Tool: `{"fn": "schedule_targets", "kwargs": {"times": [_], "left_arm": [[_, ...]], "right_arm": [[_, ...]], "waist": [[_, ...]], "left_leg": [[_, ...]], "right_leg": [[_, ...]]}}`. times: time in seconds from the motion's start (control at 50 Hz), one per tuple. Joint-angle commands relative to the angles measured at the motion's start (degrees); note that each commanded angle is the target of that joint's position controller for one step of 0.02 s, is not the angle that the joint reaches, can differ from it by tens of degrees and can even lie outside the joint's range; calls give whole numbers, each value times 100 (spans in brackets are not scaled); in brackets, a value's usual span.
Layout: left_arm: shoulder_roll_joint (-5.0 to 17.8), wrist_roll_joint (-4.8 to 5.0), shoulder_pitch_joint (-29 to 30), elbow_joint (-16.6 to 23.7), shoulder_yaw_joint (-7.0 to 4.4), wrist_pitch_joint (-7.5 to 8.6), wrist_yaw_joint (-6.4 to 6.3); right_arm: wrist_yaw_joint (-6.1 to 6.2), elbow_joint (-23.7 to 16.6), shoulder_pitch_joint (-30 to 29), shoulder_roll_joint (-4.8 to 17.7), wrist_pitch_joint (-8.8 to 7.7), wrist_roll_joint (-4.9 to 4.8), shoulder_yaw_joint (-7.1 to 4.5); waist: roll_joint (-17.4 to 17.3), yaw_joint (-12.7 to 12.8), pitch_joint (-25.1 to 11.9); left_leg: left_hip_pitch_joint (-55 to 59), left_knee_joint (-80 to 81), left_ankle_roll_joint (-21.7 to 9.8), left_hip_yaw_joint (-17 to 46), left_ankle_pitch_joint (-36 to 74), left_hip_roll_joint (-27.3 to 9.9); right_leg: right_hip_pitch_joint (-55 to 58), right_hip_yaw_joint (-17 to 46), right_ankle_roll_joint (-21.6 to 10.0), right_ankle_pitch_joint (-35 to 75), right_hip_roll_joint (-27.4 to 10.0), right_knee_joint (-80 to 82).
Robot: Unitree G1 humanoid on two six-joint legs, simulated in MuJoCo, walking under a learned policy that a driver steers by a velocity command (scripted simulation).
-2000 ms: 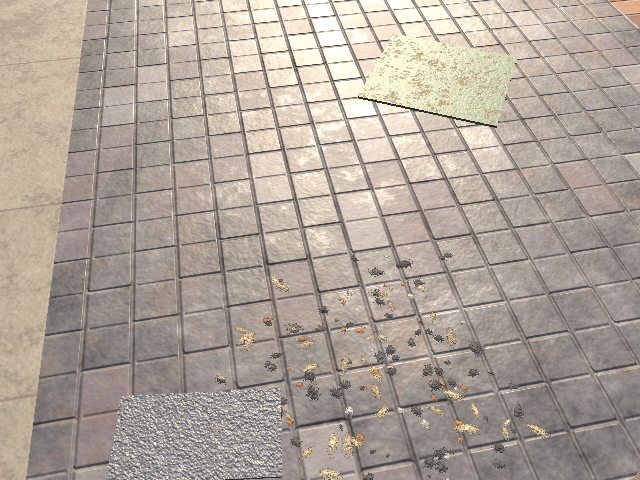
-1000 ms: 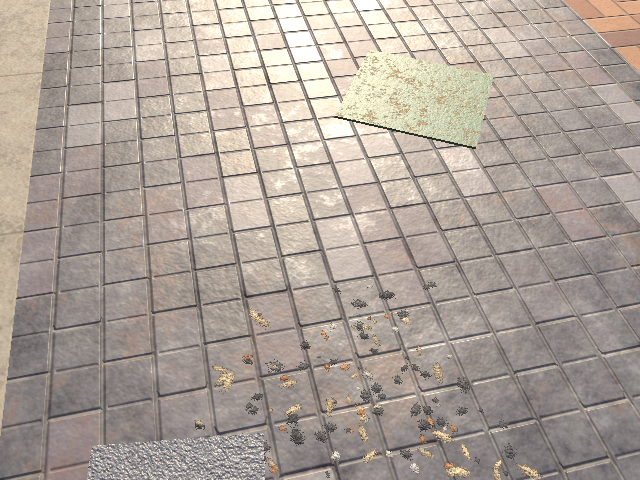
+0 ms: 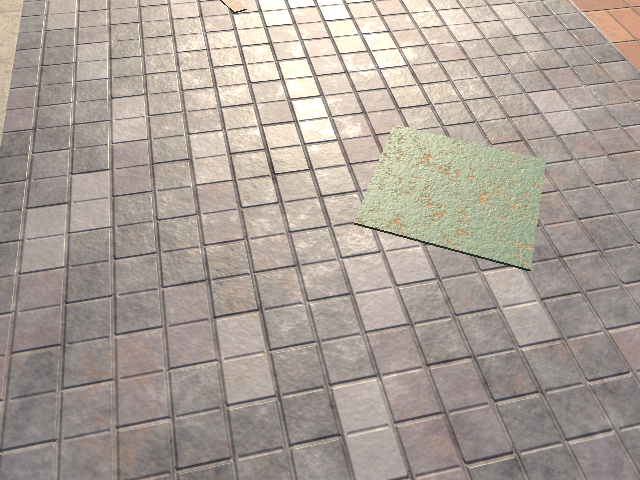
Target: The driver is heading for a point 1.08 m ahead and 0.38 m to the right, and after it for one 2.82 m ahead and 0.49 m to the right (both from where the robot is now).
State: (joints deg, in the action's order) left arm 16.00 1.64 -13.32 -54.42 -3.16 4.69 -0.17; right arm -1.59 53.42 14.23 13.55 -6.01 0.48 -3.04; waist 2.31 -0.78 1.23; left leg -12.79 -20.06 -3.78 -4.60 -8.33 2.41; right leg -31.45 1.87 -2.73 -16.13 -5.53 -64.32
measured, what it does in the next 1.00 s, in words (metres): walks ahead, turning right: right foot, then left foot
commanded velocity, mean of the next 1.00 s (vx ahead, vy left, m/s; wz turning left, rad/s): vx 0.46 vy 0.00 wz -0.46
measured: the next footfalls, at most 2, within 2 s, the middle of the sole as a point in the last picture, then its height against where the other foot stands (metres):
right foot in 0.36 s outside the picture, level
left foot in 0.84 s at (349, 388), level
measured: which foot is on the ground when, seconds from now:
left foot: down 0.00-0.38, up 0.40-0.82, down 0.84-1.00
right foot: up 0.00-0.34, down 0.36-0.86, up 0.88-1.00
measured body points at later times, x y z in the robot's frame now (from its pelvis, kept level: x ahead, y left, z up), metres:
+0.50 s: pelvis +0.28 -0.08 -0.01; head +0.32 -0.10 +0.44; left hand +0.46 +0.16 -0.12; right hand +0.32 -0.37 -0.14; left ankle +0.23 +0.10 -0.64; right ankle +0.32 -0.15 -0.74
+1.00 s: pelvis +0.55 -0.11 -0.01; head +0.59 -0.12 +0.44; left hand +0.78 +0.09 -0.13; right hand +0.56 -0.41 -0.11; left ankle +0.66 -0.05 -0.74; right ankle +0.43 -0.19 -0.66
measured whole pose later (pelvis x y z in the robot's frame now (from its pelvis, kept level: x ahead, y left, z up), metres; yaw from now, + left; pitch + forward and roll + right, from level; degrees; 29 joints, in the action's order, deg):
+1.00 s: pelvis +0.55 -0.11 -0.01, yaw -31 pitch +2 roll +0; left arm 17.3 0.8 -15.0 -42.0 -4.2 0.2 -1.6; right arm -1.0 43.1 7.2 14.4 -5.4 1.3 -2.8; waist 1.7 0.4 2.5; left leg -20.9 -26.9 -1.6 -1.4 -8.0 0.9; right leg -27.8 5.2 1.8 -28.7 2.2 -67.5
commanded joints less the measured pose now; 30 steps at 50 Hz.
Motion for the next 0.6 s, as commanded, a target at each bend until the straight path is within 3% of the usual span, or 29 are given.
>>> {"fn": "schedule_targets", "kwargs": {"times": [0.02, 0.08, 0.14, 0.24, 0.26, 0.3, 0.32, 0.34, 0.36, 0.38, 0.4, 0.42, 0.44, 0.46, 0.48, 0.5, 0.54, 0.6], "left_arm": [[219, 0, -263, 200, -90, -107, -31], [206, -38, 172, 376, -118, -86, 2], [98, -69, 749, 581, -67, -55, 96], [26, -60, 1475, 1028, -4, -59, 271], [54, -51, 1530, 1120, -12, -60, 317], [207, -39, 1361, 1226, -85, -68, 390], [350, -37, 1015, 1201, -165, -86, 402], [583, -20, 273, 1050, -303, -97, 393], [997, -15, -684, 836, -511, -121, 308], [1622, -5, -1130, 767, -657, -155, 193], [1536, -40, -1199, 887, -572, -105, 206], [1113, -103, -1099, 879, -463, -73, 191], [863, -76, -722, 939, -400, -37, 175], [683, -63, -251, 1065, -339, -27, 181], [519, -93, 51, 1174, -283, -26, 170], [484, -123, 155, 1239, -261, -33, 149], [648, -102, 95, 1264, -301, -18, 89], [862, -66, -197, 1236, -362, -32, -24]], "right_arm": [[74, -192, -16, 739, -129, 49, -161], [171, -124, 97, 784, -113, 57, -168], [242, -104, 165, 840, -102, 18, -164], [292, 96, 641, 933, 70, -64, -213], [303, 91, 625, 976, 122, -83, -233], [346, -7, 446, 1133, 215, -97, -281], [376, -59, 378, 1214, 265, -95, -305], [399, -120, 267, 1251, 318, -97, -308], [418, -219, 247, 1221, 311, -88, -277], [323, -459, 713, 523, 176, 108, -63], [212, -614, 611, 464, -106, -40, 25], [133, -765, -94, 872, -288, -273, -92], [126, -846, -352, 889, -365, -303, -82], [175, -789, -381, 878, -359, -175, -115], [215, -775, -333, 945, -289, -69, -180], [218, -801, -256, 918, -199, -34, -201], [238, -880, -237, 752, -77, 22, -189], [264, -1136, -874, 621, -26, 53, -143]], "waist": [[-585, 160, -41], [-543, 78, 75], [-527, -99, 222], [-408, -330, 449], [-445, -296, 445], [-635, -78, 199], [-768, 139, -78], [-756, 558, -484], [-484, 1002, -1001], [904, 663, -1626], [971, 616, -2404], [502, 831, -1806], [157, 669, -1157], [-297, 376, -741], [-303, 159, -521], [-202, 15, -455], [-102, -68, -365], [-8, 108, -174]], "left_leg": [[339, 1323, -877, 1044, 980, -1595], [506, 1402, -734, 509, 1184, -1507], [539, 1526, -581, 22, 1130, -1425], [1743, 1106, -502, -281, 1725, -1799], [1941, 915, -463, -332, 2097, -1873], [2096, 262, -332, -518, 3846, -1907], [2084, -345, -259, -602, 4805, -1879], [1842, -1368, -133, -726, 5231, -1734], [830, -2834, 92, -774, 4326, -1484], [-1534, -4971, 444, -642, -27, -629], [-2866, -6128, 480, 638, -2635, 158], [-3501, -6244, 307, 1085, -2204, -245], [-3525, -5815, 197, 1000, -1646, -524], [-3131, -5267, 227, 951, -1297, -758], [-2663, -4853, 291, 938, -1098, -904], [-2332, -4640, 361, 938, -1003, -958], [-2160, -4116, 548, 809, -793, -938], [-2205, -2842, 739, 700, 222, -754]], "right_leg": [[-661, 368, 84, 655, -291, 290], [-934, 473, 130, 1596, -145, 1231], [-691, 87, 115, 2312, -39, 2197], [-1144, -197, -72, 1852, 47, 2860], [-1157, -287, -138, 1571, 88, 2910], [-599, -636, -322, 981, 376, 2929], [-33, -817, -437, 700, 601, 2870], [976, -919, -603, 764, 856, 3068], [2627, -387, -874, 982, 750, 3334], [4758, 2245, -1721, 847, -716, 3435], [5707, 4792, -2437, 121, -1498, 4548], [5408, 4022, -2017, 196, -1264, 4717], [4565, 3128, -1751, 568, -1022, 4719], [3585, 2491, -1560, 1091, -771, 4788], [2863, 2076, -1474, 1561, -581, 4926], [2431, 1915, -1464, 1757, -459, 5059], [1961, 1599, -1495, 2214, -332, 5183], [1674, 1240, -1314, 2248, -76, 5211]]}}
Velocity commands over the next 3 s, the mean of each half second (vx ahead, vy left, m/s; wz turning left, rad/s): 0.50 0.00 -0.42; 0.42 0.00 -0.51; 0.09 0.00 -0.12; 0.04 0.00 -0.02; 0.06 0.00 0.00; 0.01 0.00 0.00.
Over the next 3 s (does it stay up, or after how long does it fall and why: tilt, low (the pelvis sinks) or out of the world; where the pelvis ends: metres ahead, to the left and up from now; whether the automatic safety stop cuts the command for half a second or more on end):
stays up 0.62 -0.15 -0.01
